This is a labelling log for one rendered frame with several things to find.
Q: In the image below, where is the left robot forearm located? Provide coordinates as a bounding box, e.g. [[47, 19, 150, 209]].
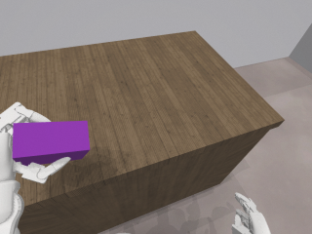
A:
[[0, 180, 24, 234]]

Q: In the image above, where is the robot right hand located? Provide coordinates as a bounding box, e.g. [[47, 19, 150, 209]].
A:
[[232, 192, 271, 234]]

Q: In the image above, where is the table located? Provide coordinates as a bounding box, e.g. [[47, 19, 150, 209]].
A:
[[0, 30, 285, 234]]

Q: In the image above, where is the robot left hand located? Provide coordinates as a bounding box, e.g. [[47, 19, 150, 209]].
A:
[[0, 102, 71, 184]]

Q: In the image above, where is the sponge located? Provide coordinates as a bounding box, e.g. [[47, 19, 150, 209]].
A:
[[12, 121, 91, 166]]

